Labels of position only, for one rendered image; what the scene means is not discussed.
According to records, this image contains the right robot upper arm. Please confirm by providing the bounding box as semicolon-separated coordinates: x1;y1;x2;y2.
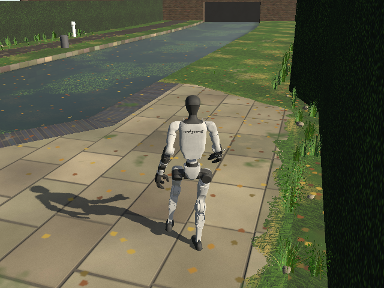
205;121;221;153

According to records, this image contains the right robot hand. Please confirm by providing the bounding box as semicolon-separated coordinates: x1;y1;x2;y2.
208;153;222;163

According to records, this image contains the right robot forearm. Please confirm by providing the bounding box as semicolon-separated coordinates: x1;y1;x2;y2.
215;144;223;158

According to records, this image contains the humanoid robot torso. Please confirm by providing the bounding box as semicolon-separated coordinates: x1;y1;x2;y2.
179;119;207;180

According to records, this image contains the left robot shin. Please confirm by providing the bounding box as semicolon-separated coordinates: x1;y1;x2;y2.
167;185;178;224

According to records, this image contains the left robot upper arm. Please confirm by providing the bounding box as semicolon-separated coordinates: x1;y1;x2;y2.
165;121;180;155

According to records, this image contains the left robot forearm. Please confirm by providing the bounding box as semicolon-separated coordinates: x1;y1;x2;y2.
157;146;170;175

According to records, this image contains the left robot hand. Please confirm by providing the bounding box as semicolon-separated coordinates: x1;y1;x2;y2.
155;173;169;189

